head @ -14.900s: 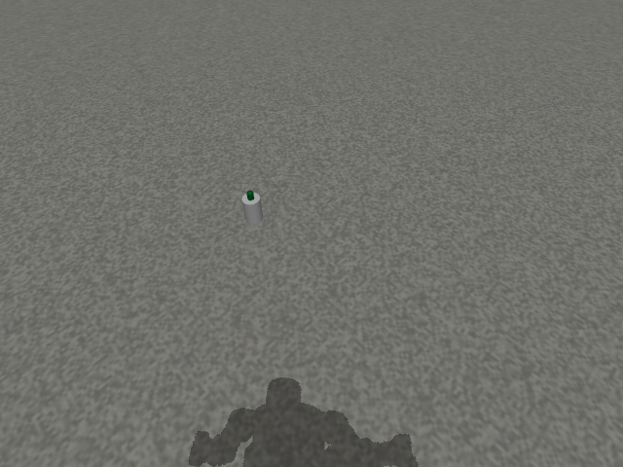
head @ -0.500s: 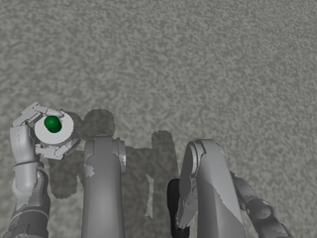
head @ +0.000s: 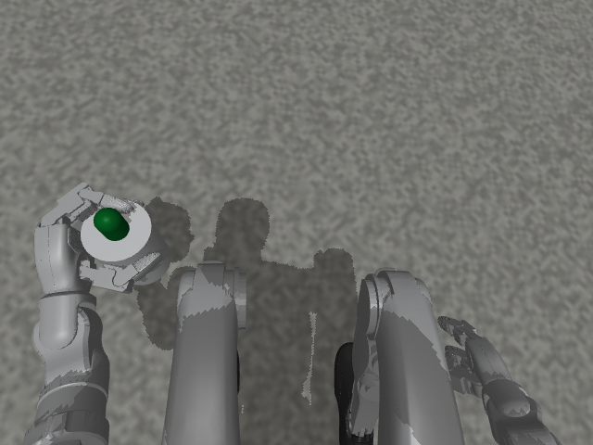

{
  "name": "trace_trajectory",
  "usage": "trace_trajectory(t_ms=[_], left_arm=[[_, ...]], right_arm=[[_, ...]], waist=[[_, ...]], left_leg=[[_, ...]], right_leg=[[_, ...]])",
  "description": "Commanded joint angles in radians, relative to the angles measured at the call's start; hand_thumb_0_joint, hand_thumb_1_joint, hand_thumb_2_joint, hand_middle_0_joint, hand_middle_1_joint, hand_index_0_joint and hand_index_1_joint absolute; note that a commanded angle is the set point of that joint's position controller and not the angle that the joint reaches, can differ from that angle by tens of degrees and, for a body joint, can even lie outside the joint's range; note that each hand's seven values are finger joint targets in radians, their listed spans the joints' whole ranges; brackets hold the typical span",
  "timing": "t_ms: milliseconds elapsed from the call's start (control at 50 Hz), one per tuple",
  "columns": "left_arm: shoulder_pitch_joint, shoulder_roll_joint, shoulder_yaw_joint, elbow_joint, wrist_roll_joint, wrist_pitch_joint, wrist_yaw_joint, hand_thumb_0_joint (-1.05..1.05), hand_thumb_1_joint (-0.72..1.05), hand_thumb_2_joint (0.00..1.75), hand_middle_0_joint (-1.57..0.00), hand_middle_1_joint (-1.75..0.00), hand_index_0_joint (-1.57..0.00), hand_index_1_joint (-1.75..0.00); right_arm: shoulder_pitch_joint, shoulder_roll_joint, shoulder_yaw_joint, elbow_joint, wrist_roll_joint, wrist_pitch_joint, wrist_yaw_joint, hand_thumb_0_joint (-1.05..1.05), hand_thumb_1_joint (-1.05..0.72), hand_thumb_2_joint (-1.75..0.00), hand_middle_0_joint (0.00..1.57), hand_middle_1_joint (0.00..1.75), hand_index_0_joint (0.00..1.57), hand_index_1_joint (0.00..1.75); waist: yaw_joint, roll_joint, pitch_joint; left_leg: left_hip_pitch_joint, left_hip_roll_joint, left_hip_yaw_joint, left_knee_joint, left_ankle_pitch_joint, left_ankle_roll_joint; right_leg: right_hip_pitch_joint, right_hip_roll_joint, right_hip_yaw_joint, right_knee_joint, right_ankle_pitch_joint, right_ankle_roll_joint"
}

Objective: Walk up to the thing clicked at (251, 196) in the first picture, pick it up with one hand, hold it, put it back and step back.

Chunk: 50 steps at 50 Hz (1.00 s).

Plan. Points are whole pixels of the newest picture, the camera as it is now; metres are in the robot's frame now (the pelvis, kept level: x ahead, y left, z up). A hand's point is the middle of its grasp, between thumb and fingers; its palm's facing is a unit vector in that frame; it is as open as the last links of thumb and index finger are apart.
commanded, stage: settle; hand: left
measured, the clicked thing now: (127, 241) +0.34 +0.26 -0.06
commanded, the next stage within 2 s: lift in 0.46 s
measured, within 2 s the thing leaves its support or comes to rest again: neither
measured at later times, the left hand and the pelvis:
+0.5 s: hand (100, 230) +0.34 +0.27 +0.00, palm faces +0.24 -0.97 -0.02, open 8.9 cm; pelvis +0.00 +0.00 +0.02, yaw +1 degrees
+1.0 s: hand (80, 215) +0.34 +0.26 +0.06, palm faces +0.20 -0.98 -0.03, open 9.0 cm; pelvis +0.00 +0.00 +0.07, yaw +2 degrees
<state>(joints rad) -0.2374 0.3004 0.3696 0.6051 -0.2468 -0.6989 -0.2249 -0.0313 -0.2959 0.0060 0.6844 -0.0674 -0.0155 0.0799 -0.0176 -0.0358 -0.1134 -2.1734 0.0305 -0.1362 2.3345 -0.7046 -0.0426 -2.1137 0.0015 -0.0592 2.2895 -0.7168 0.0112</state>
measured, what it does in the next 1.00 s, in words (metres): rises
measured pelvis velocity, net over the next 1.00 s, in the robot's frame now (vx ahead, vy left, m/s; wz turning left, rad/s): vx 0.00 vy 0.00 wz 0.03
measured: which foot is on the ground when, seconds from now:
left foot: down 0.00-1.00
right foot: down 0.00-1.00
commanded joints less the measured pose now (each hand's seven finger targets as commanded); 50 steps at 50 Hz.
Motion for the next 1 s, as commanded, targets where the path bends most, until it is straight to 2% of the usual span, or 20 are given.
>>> trace_trajectory(t_ms=[0,60,140,200,240,260,280,300,320,400,440,480,520,580,680,820,860,880,940,980], left_arm=[[-0.154,0.19,0.08,-0.215,-0.031,-0.074,-0.016,0.0,0.19,1.22,-1.3,-1.34,-1.28,-1.37],[-0.157,0.175,0.071,-0.22,-0.034,-0.062,-0.022,0.0,0.2,1.25,-1.31,-1.36,-1.3,-1.39],[-0.185,0.197,0.092,-0.245,-0.032,-0.053,-0.026,0.0,0.21,1.26,-1.31,-1.36,-1.3,-1.39],[-0.172,0.159,0.062,-0.206,-0.029,-0.04,-0.034,0.0,0.19,1.26,-1.3,-1.37,-1.29,-1.39],[-0.212,0.2,0.095,-0.248,-0.031,-0.045,-0.032,0.0,0.2,1.24,-1.28,-1.35,-1.27,-1.37],[-0.179,0.179,0.083,-0.211,-0.027,-0.037,-0.034,0.0,0.2,1.24,-1.29,-1.35,-1.28,-1.37],[-0.213,0.187,0.076,-0.255,-0.027,-0.039,-0.035,0.0,0.21,1.24,-1.28,-1.34,-1.27,-1.36],[-0.213,0.198,0.096,-0.262,-0.029,-0.039,-0.032,0.0,0.22,1.24,-1.27,-1.34,-1.27,-1.36],[-0.198,0.192,0.088,-0.254,-0.027,-0.033,-0.033,0.0,0.22,1.24,-1.29,-1.35,-1.28,-1.37],[-0.171,0.15,0.07,-0.169,-0.024,-0.018,-0.034,0.0,0.21,1.26,-1.26,-1.35,-1.26,-1.37],[-0.247,0.2,0.095,-0.247,-0.021,-0.028,-0.027,0.0,0.21,1.24,-1.26,-1.34,-1.26,-1.35],[-0.216,0.194,0.082,-0.239,-0.018,-0.021,-0.033,0.0,0.23,1.24,-1.24,-1.33,-1.25,-1.34],[-0.209,0.162,0.065,-0.17,-0.018,-0.017,-0.036,0.0,0.24,1.25,-1.23,-1.33,-1.23,-1.34],[-0.245,0.219,0.104,-0.226,-0.021,-0.033,-0.033,0.0,0.17,1.22,-1.25,-1.37,-1.27,-1.37],[-0.199,0.216,0.083,-0.269,-0.022,-0.016,-0.052,0.0,0.12,1.21,-1.24,-1.37,-1.26,-1.37],[-0.178,0.201,0.079,-0.363,-0.04,0.029,-0.03,0.0,0.12,1.25,-1.25,-1.4,-1.28,-1.4],[-0.162,0.176,0.05,-0.383,-0.039,0.045,-0.029,0.0,0.13,1.26,-1.26,-1.42,-1.28,-1.41],[-0.161,0.189,0.06,-0.41,-0.04,0.051,-0.022,0.0,0.12,1.26,-1.26,-1.42,-1.28,-1.41],[-0.104,0.17,0.037,-0.448,-0.043,0.081,-0.018,0.0,0.12,1.25,-1.24,-1.4,-1.27,-1.39],[-0.12,0.179,0.029,-0.5,-0.049,0.103,-0.01,0.0,0.1,1.24,-1.25,-1.41,-1.28,-1.4]], right_arm=[[0.064,-0.189,-0.079,-0.084,0.008,-0.035,-0.017,0.0,-0.91,-0.91,0.2,0.3,0.2,0.3],[0.062,-0.183,-0.081,-0.095,0.01,-0.037,-0.02,0.0,-0.91,-0.9,0.2,0.3,0.2,0.3],[0.073,-0.183,-0.086,-0.09,0.012,-0.043,-0.027,0.0,-0.91,-0.9,0.2,0.3,0.2,0.3],[0.071,-0.181,-0.084,-0.088,0.014,-0.048,-0.029,0.0,-0.91,-0.9,0.2,0.3,0.2,0.3],[0.075,-0.181,-0.087,-0.084,0.013,-0.052,-0.031,0.0,-0.91,-0.9,0.2,0.3,0.2,0.3],[0.079,-0.181,-0.087,-0.085,0.014,-0.051,-0.032,0.0,-0.91,-0.9,0.2,0.3,0.2,0.3],[0.084,-0.177,-0.085,-0.09,0.014,-0.05,-0.033,0.0,-0.91,-0.9,0.2,0.3,0.2,0.3],[0.083,-0.177,-0.087,-0.09,0.012,-0.049,-0.034,0.0,-0.91,-0.9,0.2,0.3,0.2,0.3],[0.088,-0.18,-0.088,-0.091,0.014,-0.049,-0.035,0.0,-0.91,-0.9,0.2,0.3,0.2,0.3],[0.082,-0.179,-0.083,-0.091,0.018,-0.053,-0.035,0.0,-0.91,-0.9,0.2,0.3,0.2,0.3],[0.092,-0.174,-0.084,-0.092,0.016,-0.051,-0.038,0.0,-0.9,-0.9,0.2,0.3,0.2,0.3],[0.092,-0.176,-0.083,-0.094,0.018,-0.049,-0.039,0.0,-0.9,-0.9,0.2,0.3,0.2,0.3],[0.085,-0.172,-0.079,-0.096,0.018,-0.055,-0.04,0.0,-0.9,-0.9,0.2,0.3,0.2,0.3],[0.089,-0.171,-0.083,-0.096,0.017,-0.057,-0.042,0.0,-0.92,-0.9,0.2,0.3,0.2,0.3],[0.105,-0.171,-0.086,-0.095,0.021,-0.064,-0.046,0.0,-0.92,-0.9,0.2,0.3,0.2,0.3],[0.108,-0.165,-0.084,-0.108,0.042,-0.066,-0.058,0.0,-0.91,-0.9,0.2,0.3,0.2,0.3],[0.109,-0.164,-0.086,-0.119,0.048,-0.066,-0.061,0.0,-0.91,-0.9,0.2,0.3,0.2,0.3],[0.113,-0.165,-0.089,-0.12,0.051,-0.067,-0.063,0.0,-0.91,-0.9,0.2,0.3,0.2,0.3],[0.114,-0.16,-0.091,-0.135,0.061,-0.07,-0.067,0.0,-0.91,-0.9,0.2,0.3,0.2,0.3],[0.113,-0.153,-0.093,-0.147,0.068,-0.07,-0.072,0.0,-0.91,-0.9,0.2,0.3,0.2,0.3]], waist=[[0.024,0.12,-0.628],[0.023,0.124,-0.623],[0.033,0.129,-0.636],[0.015,0.125,-0.6],[0.029,0.133,-0.622],[0.028,0.127,-0.62],[0.023,0.136,-0.639],[0.03,0.138,-0.652],[0.031,0.137,-0.655],[0.02,0.135,-0.584],[0.025,0.151,-0.632],[0.029,0.165,-0.619],[0.002,0.122,-0.561],[0.023,0.119,-0.597],[0.029,0.13,-0.659],[0.04,0.152,-0.65],[0.023,0.163,-0.638],[0.03,0.142,-0.638],[0.032,0.14,-0.633],[0.027,0.123,-0.642]], left_leg=[[0.425,-0.013,0.088,-0.275,0.148,0.056],[0.426,-0.015,0.09,-0.295,0.125,0.055],[0.459,-0.015,0.093,-0.311,0.133,0.053],[0.458,-0.015,0.091,-0.321,0.124,0.054],[0.468,-0.013,0.092,-0.323,0.13,0.055],[0.488,-0.013,0.09,-0.329,0.144,0.053],[0.488,-0.014,0.09,-0.332,0.143,0.053],[0.492,-0.015,0.094,-0.333,0.15,0.054],[0.511,-0.015,0.09,-0.342,0.155,0.052],[0.503,-0.013,0.08,-0.364,0.122,0.051],[0.512,-0.015,0.088,-0.363,0.119,0.052],[0.524,-0.016,0.086,-0.38,0.112,0.051],[0.481,-0.015,0.085,-0.382,0.064,0.055],[0.465,-0.019,0.101,-0.377,0.066,0.059],[0.529,-0.018,0.104,-0.395,0.118,0.057],[0.59,-0.016,0.088,-0.471,0.096,0.053],[0.61,-0.016,0.081,-0.495,0.083,0.053],[0.603,-0.016,0.08,-0.504,0.076,0.054],[0.629,-0.015,0.079,-0.539,0.077,0.056],[0.625,-0.014,0.089,-0.545,0.077,0.059]], right_leg=[[0.35,0.032,-0.026,-0.266,0.195,-0.044],[0.348,0.03,-0.028,-0.279,0.167,-0.045],[0.345,0.03,-0.025,-0.29,0.17,-0.049],[0.332,0.029,-0.028,-0.297,0.164,-0.048],[0.345,0.028,-0.025,-0.298,0.167,-0.049],[0.335,0.028,-0.029,-0.297,0.175,-0.05],[0.351,0.028,-0.027,-0.301,0.174,-0.05],[0.367,0.027,-0.023,-0.305,0.182,-0.049],[0.358,0.027,-0.026,-0.305,0.183,-0.051],[0.311,0.027,-0.035,-0.308,0.153,-0.053],[0.342,0.026,-0.029,-0.319,0.15,-0.053],[0.336,0.025,-0.03,-0.323,0.141,-0.054],[0.322,0.027,-0.033,-0.341,0.101,-0.05],[0.379,0.022,-0.014,-0.365,0.092,-0.045],[0.423,0.022,-0.005,-0.378,0.138,-0.047],[0.427,0.022,-0.011,-0.421,0.124,-0.053],[0.419,0.021,-0.011,-0.441,0.117,-0.054],[0.443,0.021,-0.009,-0.455,0.11,-0.051],[0.471,0.018,-0.003,-0.497,0.108,-0.049],[0.513,0.015,0.018,-0.544,0.1,-0.043]])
